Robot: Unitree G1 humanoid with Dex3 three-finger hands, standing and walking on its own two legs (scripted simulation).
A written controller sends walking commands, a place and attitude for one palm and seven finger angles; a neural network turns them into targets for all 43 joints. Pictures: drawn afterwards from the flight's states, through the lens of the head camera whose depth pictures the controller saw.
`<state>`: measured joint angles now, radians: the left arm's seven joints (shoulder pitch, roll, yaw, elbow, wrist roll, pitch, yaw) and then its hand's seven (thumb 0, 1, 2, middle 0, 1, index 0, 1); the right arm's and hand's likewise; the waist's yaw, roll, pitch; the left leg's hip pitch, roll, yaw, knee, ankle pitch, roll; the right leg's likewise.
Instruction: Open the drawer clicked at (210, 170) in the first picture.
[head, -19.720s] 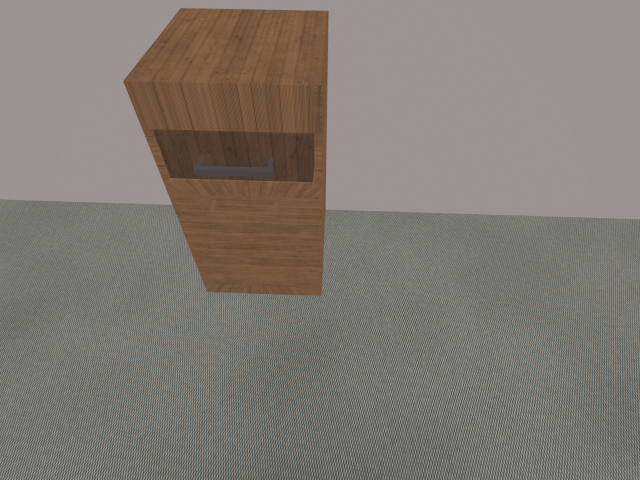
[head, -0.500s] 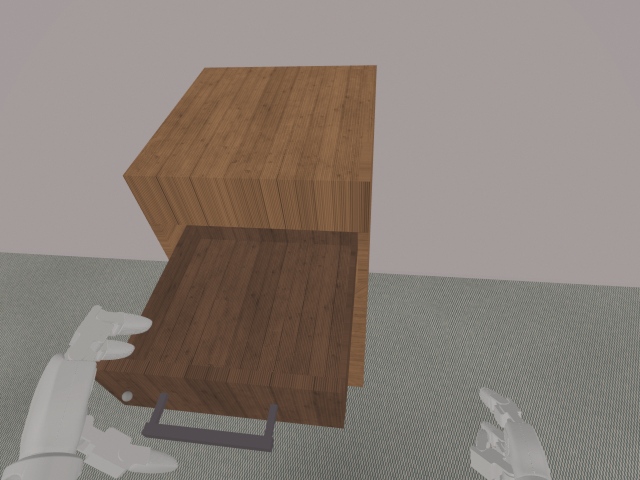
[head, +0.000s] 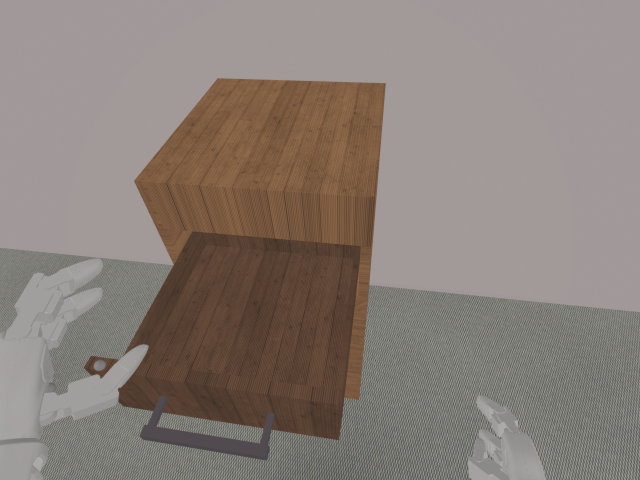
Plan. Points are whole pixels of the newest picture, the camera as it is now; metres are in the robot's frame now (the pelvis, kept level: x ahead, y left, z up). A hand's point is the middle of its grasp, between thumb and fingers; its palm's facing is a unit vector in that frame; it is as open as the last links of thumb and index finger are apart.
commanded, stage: draw the hand back to the body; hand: left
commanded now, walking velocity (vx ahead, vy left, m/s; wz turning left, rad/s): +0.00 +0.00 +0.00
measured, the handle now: (209, 427) +0.22 +0.21 -0.14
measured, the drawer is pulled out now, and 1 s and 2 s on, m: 0.30 0.30 0.30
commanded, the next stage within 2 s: step back with the hand held close in 0.38 s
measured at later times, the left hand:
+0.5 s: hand (103, 361) +0.18 +0.22 +0.16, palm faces +0.39 -0.82 -0.42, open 7.5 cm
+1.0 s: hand (53, 388) +0.15 +0.25 +0.16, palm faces +0.34 -0.80 -0.50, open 7.4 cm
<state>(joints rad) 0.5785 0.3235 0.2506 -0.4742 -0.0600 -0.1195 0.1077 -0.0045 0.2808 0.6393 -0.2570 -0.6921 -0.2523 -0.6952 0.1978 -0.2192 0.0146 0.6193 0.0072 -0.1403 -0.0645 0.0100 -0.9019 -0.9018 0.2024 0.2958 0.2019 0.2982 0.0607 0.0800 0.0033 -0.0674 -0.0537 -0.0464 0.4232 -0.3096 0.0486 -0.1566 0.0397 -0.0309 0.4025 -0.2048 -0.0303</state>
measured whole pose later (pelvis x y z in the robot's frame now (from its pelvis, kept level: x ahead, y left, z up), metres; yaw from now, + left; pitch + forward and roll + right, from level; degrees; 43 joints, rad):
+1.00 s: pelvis -0.05 +0.01 -0.01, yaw -1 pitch +1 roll +0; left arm 0.65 0.44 0.41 -0.61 -0.03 -0.22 0.15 0.01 0.89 0.90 -0.22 -0.30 -0.21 -0.30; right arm 0.18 -0.19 -0.02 0.56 0.00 -0.06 -0.06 0.01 -0.90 -0.90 0.20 0.30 0.20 0.30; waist -0.02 -0.03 0.01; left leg -0.27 -0.08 -0.02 0.53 -0.28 0.06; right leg -0.35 0.02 -0.01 0.50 -0.16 -0.02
